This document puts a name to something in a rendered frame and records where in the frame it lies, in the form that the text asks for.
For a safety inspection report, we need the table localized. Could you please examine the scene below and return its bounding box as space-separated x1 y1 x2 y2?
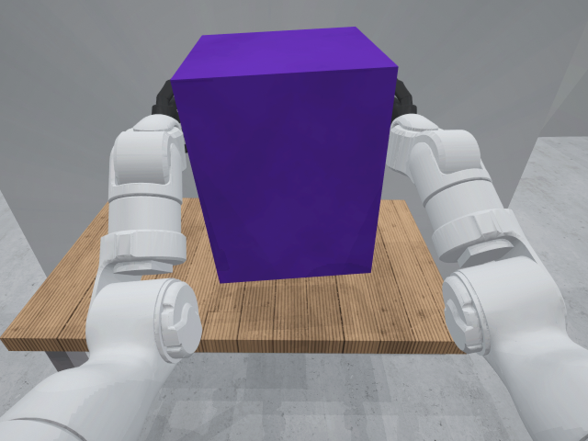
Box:
0 198 466 372

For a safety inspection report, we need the robot right hand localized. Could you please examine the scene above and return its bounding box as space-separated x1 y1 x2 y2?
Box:
390 78 417 125

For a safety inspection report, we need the carton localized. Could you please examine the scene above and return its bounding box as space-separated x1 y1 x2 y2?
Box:
170 27 399 284

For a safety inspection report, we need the left robot forearm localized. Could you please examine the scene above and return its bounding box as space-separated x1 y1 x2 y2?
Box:
85 114 187 353

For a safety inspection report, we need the left robot upper arm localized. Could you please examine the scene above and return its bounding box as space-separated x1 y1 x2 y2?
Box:
0 278 202 441

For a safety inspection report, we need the robot left hand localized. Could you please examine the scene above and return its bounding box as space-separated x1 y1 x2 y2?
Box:
152 79 187 153

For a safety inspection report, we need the right robot upper arm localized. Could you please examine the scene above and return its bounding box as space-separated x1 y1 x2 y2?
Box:
442 255 588 441

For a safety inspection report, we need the right robot forearm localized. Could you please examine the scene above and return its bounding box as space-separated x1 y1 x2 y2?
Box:
386 114 568 330

